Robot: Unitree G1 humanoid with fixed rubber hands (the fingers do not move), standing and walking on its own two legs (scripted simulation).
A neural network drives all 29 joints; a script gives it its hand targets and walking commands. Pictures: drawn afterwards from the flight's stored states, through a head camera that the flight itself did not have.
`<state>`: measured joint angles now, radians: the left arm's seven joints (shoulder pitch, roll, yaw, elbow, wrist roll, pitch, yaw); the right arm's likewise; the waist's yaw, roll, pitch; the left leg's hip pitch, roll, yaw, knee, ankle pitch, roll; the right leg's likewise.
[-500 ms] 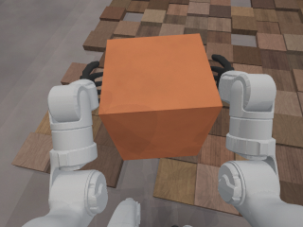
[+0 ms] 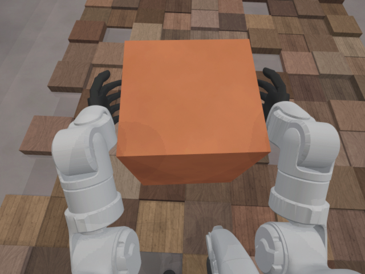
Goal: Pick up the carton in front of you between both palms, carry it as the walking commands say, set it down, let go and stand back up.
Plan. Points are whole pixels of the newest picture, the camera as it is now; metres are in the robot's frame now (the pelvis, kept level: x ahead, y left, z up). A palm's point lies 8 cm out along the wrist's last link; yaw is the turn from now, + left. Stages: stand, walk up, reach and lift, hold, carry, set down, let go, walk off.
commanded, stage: carry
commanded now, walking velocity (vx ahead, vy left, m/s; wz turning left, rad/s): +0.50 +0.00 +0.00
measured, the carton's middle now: (187, 124) +0.40 -0.03 +0.06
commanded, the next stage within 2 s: none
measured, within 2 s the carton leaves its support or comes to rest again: neither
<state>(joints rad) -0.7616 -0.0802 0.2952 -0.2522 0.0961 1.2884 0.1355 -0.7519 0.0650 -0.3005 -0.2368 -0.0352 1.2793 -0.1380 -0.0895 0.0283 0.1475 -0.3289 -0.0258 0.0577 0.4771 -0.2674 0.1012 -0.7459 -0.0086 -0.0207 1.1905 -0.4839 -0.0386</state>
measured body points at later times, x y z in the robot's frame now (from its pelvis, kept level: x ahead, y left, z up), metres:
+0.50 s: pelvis +0.35 +0.01 +0.03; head +0.38 +0.02 +0.47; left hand +0.73 +0.21 +0.20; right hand +0.76 -0.10 +0.20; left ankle +0.48 +0.09 -0.69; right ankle +0.19 -0.13 -0.67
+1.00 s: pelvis +0.55 +0.01 +0.05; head +0.64 +0.00 +0.49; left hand +0.95 +0.16 +0.18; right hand +0.96 -0.14 +0.17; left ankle +0.50 +0.12 -0.66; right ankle +0.62 -0.06 -0.68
